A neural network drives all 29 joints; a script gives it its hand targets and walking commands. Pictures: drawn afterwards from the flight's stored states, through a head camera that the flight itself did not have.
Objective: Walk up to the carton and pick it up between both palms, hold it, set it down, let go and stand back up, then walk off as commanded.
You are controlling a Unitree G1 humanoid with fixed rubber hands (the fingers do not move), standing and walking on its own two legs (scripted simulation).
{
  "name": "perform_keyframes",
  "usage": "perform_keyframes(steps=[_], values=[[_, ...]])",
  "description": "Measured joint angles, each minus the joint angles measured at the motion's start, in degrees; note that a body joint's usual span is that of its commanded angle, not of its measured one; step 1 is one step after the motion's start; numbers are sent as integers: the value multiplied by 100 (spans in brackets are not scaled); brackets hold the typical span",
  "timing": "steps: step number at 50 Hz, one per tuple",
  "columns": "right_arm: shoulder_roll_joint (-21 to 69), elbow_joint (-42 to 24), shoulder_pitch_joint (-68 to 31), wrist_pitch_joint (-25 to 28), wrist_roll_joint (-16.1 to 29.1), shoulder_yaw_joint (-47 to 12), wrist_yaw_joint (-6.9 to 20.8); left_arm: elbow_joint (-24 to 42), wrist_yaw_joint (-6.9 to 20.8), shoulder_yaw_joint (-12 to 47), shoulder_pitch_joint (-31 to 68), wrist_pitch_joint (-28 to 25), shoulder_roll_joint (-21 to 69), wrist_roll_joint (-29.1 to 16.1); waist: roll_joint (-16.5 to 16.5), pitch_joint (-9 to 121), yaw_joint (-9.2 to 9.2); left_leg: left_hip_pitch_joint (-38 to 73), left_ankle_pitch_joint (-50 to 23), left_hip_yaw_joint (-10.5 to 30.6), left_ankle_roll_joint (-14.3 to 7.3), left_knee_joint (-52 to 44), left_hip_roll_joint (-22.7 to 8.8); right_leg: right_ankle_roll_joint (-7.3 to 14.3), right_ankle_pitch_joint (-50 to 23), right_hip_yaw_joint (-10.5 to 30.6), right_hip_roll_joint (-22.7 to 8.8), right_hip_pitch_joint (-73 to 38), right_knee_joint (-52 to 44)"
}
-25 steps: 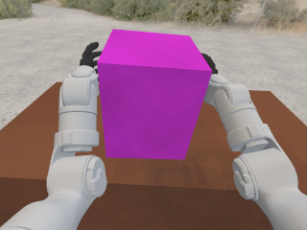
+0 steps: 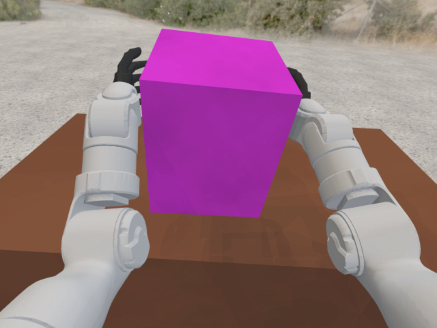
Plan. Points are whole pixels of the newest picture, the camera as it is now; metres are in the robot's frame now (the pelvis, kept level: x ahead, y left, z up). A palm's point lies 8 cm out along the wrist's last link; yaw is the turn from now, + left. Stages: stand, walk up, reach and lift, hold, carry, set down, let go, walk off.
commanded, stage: set down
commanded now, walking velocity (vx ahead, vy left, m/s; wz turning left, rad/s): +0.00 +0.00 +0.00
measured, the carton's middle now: (211, 125) +0.38 +0.01 +0.26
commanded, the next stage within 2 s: none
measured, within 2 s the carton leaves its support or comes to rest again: neither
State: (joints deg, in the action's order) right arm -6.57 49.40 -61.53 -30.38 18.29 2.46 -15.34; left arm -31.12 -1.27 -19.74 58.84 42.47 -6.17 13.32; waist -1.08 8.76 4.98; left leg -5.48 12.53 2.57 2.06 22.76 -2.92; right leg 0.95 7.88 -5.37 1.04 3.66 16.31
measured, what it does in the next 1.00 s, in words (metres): stands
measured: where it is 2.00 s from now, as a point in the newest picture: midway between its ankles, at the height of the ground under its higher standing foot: outside the picture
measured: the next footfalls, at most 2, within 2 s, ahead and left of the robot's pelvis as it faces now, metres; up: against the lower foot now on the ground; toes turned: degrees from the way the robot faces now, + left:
none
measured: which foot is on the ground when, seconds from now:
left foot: down 0.00-1.00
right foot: down 0.00-1.00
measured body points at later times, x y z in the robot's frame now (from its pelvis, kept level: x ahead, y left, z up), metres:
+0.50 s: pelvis +0.01 -0.01 +0.00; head -0.04 +0.02 +0.45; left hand +0.42 +0.16 +0.26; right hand +0.43 -0.13 +0.21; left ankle +0.01 +0.14 -0.75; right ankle +0.02 -0.11 -0.75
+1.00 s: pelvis +0.02 -0.01 +0.00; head -0.03 +0.02 +0.45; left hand +0.43 +0.16 +0.25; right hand +0.44 -0.13 +0.20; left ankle +0.01 +0.14 -0.75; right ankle +0.02 -0.11 -0.75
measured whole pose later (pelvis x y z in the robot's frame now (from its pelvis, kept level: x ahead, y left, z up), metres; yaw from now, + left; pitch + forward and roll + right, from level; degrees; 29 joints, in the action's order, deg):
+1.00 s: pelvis +0.02 -0.01 +0.00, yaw +0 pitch -5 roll -1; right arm -2.2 58.3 -54.3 -7.7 3.9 13.1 -7.8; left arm -33.9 -3.3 -21.7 54.1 27.7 -0.4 17.2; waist -2.3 1.8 1.1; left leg -2.1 12.3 2.7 2.6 19.5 -2.7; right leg 1.2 9.5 -5.6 0.8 1.5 16.1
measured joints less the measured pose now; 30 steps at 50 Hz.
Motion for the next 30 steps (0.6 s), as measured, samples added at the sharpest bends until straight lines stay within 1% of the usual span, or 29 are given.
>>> perform_keyframes(steps=[3, 6, 10, 13, 16, 21, 26, 30], values=[[52, 246, -191, 383, -215, 270, 120, -193, -16, -122, 230, -323, 2, 89, -44, -53, -26, 1, -30, 7, 12, -42, 3, 13, 2, -7, -4, 20, 10], [119, 572, -402, 713, -515, 638, 259, -474, 8, -349, 483, -618, 41, 277, -72, -118, -76, 51, -70, 17, 11, -128, 15, 20, 1, -18, -15, -7, -14], [244, 996, -528, 1045, -951, 1046, 419, -748, 178, -633, 604, -848, 90, 642, -104, -304, -132, 238, -125, 40, 9, -289, 33, 18, 2, -43, -31, -172, -96], [351, 1126, -373, 1304, -1139, 1111, 488, -692, 244, -638, 414, -950, 131, 729, -130, -473, -173, 373, -139, 60, 23, -365, 38, 20, 19, -65, -36, -298, -133], [437, 1061, -17, 1626, -1139, 974, 515, -447, 205, -424, 55, -1053, 174, 602, -162, -608, -205, 436, -117, 99, 49, -363, 32, 28, 52, -104, -30, -383, -144], [474, 607, 692, 2049, -965, 584, 487, 58, -35, 87, -517, -1201, 241, 203, -227, -748, -208, 416, -17, 201, 89, -221, 13, 44, 130, -202, -6, -450, -111], [428, 274, 1005, 2119, -874, 470, 473, 269, -216, 366, -660, -1196, 288, 51, -256, -769, -139, 335, 52, 269, 99, -108, 7, 52, 184, -266, 4, -419, -59], [362, 222, 946, 2029, -855, 497, 495, 205, -243, 331, -502, -1144, 333, 127, -199, -744, -106, 315, 61, 215, 79, -113, 8, 41, 189, -213, -2, -362, -31]])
